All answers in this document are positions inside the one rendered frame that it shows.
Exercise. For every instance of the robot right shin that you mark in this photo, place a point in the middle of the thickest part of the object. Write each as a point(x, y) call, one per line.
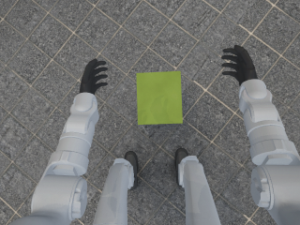
point(191, 158)

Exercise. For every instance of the robot left forearm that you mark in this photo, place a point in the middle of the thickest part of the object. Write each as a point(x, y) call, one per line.
point(71, 155)

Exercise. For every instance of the left robot thigh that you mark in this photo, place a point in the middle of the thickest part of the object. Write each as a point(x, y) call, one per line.
point(112, 208)

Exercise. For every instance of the robot left upper arm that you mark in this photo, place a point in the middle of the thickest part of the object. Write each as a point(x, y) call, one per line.
point(59, 199)

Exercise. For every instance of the robot right forearm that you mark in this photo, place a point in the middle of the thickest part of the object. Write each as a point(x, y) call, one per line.
point(269, 143)

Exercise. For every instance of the robot right upper arm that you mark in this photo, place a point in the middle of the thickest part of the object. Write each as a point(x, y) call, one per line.
point(276, 188)

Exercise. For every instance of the robot left hand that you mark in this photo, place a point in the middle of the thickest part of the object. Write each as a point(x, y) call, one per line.
point(89, 78)

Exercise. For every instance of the carton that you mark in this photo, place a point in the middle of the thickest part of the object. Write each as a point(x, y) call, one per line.
point(159, 98)

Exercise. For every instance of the robot right hand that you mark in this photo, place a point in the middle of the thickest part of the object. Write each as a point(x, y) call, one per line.
point(244, 67)

